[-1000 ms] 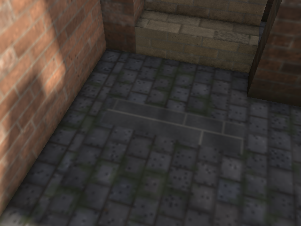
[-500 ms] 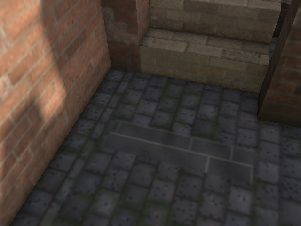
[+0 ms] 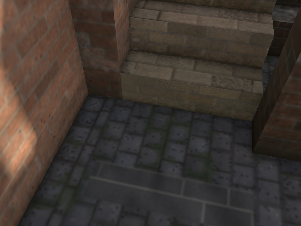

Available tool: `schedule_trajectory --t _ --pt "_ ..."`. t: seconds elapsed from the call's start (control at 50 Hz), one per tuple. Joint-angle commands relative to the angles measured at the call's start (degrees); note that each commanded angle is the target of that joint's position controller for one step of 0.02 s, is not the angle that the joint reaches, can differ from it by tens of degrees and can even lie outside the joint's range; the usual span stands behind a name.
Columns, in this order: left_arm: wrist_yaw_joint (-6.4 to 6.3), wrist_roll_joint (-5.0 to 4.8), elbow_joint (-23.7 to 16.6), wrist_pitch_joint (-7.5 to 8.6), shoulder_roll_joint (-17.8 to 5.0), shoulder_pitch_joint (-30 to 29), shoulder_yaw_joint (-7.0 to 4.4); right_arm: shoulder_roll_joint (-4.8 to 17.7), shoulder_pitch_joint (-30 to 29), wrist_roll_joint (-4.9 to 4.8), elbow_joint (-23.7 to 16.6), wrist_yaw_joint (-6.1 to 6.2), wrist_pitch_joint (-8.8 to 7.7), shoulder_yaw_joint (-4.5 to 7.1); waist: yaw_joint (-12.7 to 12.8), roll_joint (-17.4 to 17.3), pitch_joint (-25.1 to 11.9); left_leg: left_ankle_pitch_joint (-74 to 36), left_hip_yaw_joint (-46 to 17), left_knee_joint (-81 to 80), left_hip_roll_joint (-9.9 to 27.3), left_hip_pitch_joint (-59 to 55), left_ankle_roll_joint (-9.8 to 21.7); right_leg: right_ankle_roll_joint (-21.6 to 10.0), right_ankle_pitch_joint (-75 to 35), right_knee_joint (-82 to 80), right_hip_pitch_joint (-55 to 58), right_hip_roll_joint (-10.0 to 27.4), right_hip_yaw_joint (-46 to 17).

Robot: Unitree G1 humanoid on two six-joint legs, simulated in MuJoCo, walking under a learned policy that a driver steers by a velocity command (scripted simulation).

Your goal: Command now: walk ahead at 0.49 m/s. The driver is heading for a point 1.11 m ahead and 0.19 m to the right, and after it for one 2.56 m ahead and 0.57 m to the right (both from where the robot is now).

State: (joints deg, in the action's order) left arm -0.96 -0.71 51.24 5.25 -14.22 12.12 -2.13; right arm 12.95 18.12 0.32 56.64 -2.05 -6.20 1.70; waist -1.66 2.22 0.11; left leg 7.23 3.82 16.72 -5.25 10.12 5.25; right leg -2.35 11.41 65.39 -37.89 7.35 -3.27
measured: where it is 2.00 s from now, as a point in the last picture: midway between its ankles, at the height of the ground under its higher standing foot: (168, 157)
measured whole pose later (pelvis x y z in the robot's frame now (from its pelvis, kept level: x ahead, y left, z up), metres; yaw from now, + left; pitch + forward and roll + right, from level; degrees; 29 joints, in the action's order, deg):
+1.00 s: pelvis +0.55 -0.02 -0.01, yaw +1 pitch +2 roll +0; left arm 1.1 1.8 57.1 5.4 -14.9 18.7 -2.9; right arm 13.6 10.4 2.4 52.3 -0.9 -5.2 2.9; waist 1.2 2.0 3.0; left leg 8.0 4.2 27.1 -0.9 20.8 3.2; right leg -4.2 20.7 64.0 -20.1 1.3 -0.6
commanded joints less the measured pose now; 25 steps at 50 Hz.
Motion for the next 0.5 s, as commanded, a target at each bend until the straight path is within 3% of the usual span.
schedule_trajectory --t 0.02,0.1,0.2,0.24,0.26,0.28,0.3,0.32,0.34,0.36,0.38,0.4,0.44,0.46,0.5 --pt "-0.41 0.73 -2.38 -0.19 -2.68 2.09 -0.80 7.50 -2.29 -0.04 -3.09 1.12 -1.06 1.17 2.70 -4.46 3.16 -3.60 -11.88 -11.96 15.94 6.18 9.83 1.57 -9.11 -7.82 -1.25 2.42 -0.08" --pt "0.34 0.21 -4.84 0.51 -1.69 -7.24 -0.41 9.11 2.32 -0.96 -2.15 2.03 -0.28 1.44 -0.64 -4.39 3.09 -4.62 -9.23 -11.02 15.15 0.92 7.33 2.02 -17.53 -24.54 0.33 -0.11 2.06" --pt "2.09 -0.55 -7.64 1.01 -2.46 -14.24 -0.17 9.75 6.50 -1.54 -0.26 2.19 0.91 1.82 -2.74 -5.17 4.68 -3.07 -10.15 -7.00 18.64 -8.19 6.50 1.03 -12.60 -33.35 0.40 -1.81 2.45" --pt "2.68 -0.56 -8.01 1.52 -3.72 -13.04 -0.54 10.40 6.04 -1.58 -0.15 2.32 1.51 2.17 -1.31 -5.87 3.93 -5.70 -10.99 -3.91 20.04 -10.77 5.60 -0.58 -7.92 -35.72 3.53 -2.72 2.91" --pt "2.77 -0.52 -7.43 1.76 -4.73 -10.08 -1.06 10.81 4.96 -1.56 -0.36 2.34 1.83 2.27 0.70 -6.48 2.39 -11.95 -10.52 -0.51 19.75 -10.94 4.87 -1.53 -6.21 -36.87 8.32 -4.05 4.10" --pt "2.62 -0.41 -5.39 1.90 -6.66 -3.11 -2.24 10.22 3.86 -1.31 -0.70 2.33 2.15 2.00 4.39 -6.10 -1.57 -21.50 -8.30 7.82 17.18 -9.98 3.58 -2.90 -5.64 -38.14 17.59 -6.03 5.67" --pt "2.19 -0.12 -2.36 2.03 -10.63 8.44 -3.83 8.02 3.37 -0.52 -1.75 2.30 2.18 1.08 8.79 -3.40 -9.58 -21.02 -5.08 22.89 13.63 -2.48 1.62 -5.85 -7.08 -36.63 34.06 -2.00 1.13" --pt "2.04 0.82 -0.76 1.59 -17.29 16.61 -5.51 1.60 9.09 -0.27 -2.80 1.78 1.02 -0.91 8.23 10.41 -18.30 -0.90 -0.39 46.77 4.25 21.78 -3.06 -14.61 -0.97 -39.39 58.00 12.60 -23.14" --pt "2.49 1.38 -0.49 1.31 -13.73 17.91 -4.38 3.25 9.45 -0.58 -1.97 1.46 -0.63 -0.67 8.43 12.49 -21.99 24.07 -8.95 56.81 2.11 30.48 -2.89 -16.74 2.11 -47.85 60.93 15.66 -38.69" --pt "2.53 0.98 -1.47 1.30 -10.19 12.59 -3.25 8.93 4.91 -2.18 -3.20 1.22 -1.52 0.84 7.31 8.52 -14.05 21.18 -10.66 61.01 5.83 35.25 -1.71 -13.66 2.36 -48.19 54.35 14.05 -31.20" --pt "2.55 0.64 -3.06 1.09 -7.90 6.69 -2.42 9.55 0.99 -2.42 -4.40 1.40 -1.69 1.00 5.62 4.41 -9.05 15.65 -9.00 59.52 9.20 34.35 -1.32 -11.91 -1.55 -49.15 45.84 11.93 -22.72" --pt "2.88 0.62 -3.72 0.98 -5.88 2.68 -1.73 8.87 -1.15 -1.68 -4.71 1.76 -1.33 1.21 4.00 0.95 -5.14 11.41 -8.06 55.98 11.27 32.06 -1.61 -10.95 -5.01 -51.47 38.05 9.26 -16.92" --pt "3.36 1.02 -3.34 1.17 -3.97 0.66 -1.12 6.70 0.44 -1.04 -4.39 2.11 0.33 1.48 1.05 2.50 -2.63 6.75 -7.85 51.18 13.47 25.84 -2.23 -9.92 -8.11 -55.37 29.97 5.66 -10.43" --pt "3.42 1.05 -2.61 1.38 -4.24 1.63 -1.21 5.49 1.37 -0.94 -4.11 2.20 0.97 1.40 0.50 2.33 -2.14 5.72 -7.29 50.37 13.48 24.96 -2.61 -10.43 -10.98 -56.30 28.51 4.98 -8.43" --pt "3.07 1.19 -1.24 1.63 -5.75 3.81 -1.59 5.40 -0.29 -0.69 -5.07 2.46 1.64 1.64 0.16 1.20 -0.60 2.59 -7.05 47.13 13.84 27.62 -3.40 -11.10 -16.18 -57.38 28.39 4.76 -5.70"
